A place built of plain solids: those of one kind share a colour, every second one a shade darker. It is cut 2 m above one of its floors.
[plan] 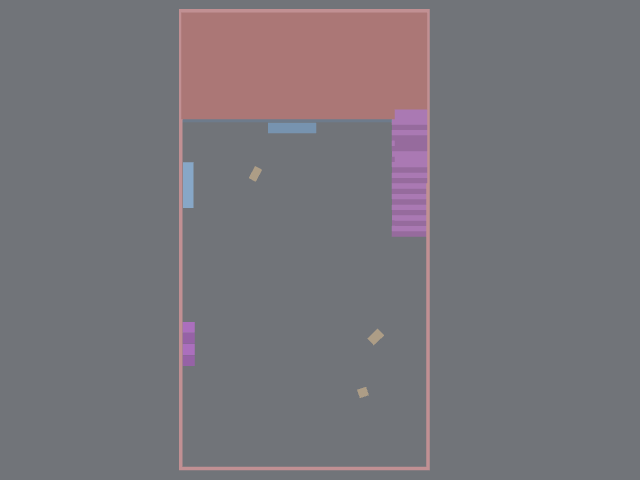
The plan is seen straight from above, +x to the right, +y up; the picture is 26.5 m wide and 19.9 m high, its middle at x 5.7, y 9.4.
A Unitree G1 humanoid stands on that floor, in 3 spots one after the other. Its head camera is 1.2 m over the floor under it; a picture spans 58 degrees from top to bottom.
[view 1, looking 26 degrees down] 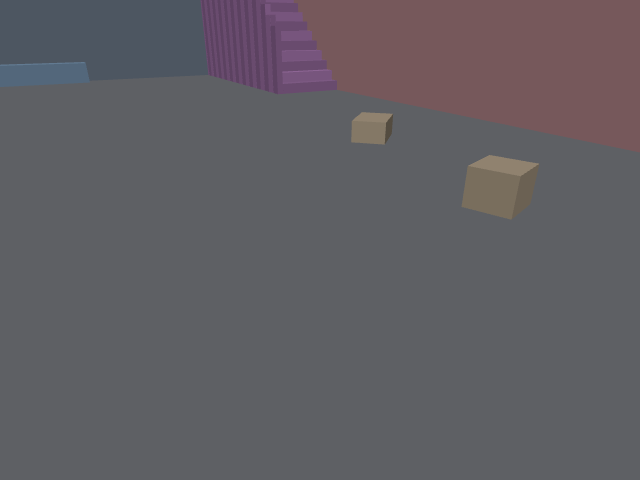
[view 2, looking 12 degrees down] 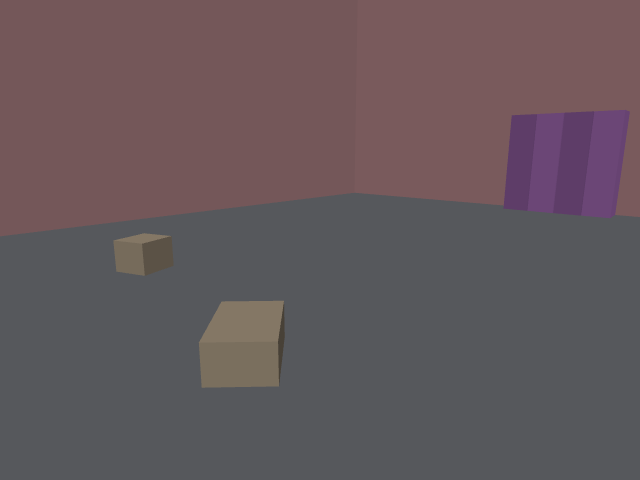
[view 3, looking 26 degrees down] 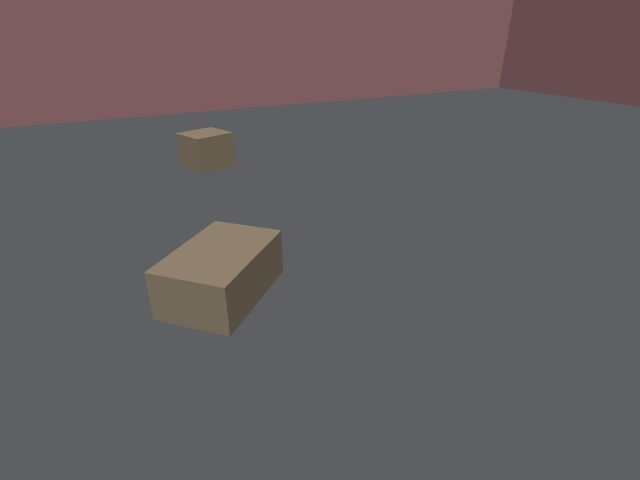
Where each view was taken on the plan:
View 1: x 4.80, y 1.10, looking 60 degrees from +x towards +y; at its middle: ground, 2.74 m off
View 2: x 9.45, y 7.24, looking -138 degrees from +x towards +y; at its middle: ground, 5.77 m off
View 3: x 8.45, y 7.24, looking -118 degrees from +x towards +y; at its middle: ground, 2.74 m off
